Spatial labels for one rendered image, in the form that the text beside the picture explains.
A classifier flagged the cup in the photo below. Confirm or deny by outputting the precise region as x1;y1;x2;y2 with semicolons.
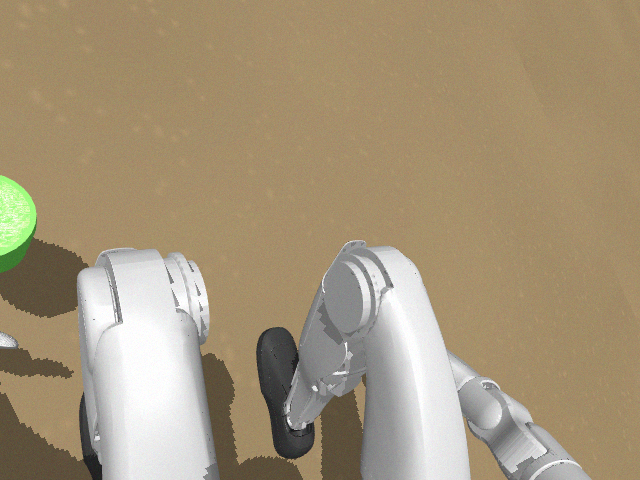
0;175;37;273

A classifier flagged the right robot arm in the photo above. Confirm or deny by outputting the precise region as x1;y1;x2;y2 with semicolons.
458;376;592;480

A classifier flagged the left robot hand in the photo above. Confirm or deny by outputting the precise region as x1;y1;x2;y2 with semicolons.
0;331;19;349

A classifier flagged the right robot hand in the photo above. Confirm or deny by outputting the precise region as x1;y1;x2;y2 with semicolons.
446;349;481;392

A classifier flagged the left robot foot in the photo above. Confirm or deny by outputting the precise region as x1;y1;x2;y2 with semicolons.
79;392;102;480

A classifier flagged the right robot foot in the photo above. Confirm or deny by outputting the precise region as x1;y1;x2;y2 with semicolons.
256;327;315;459

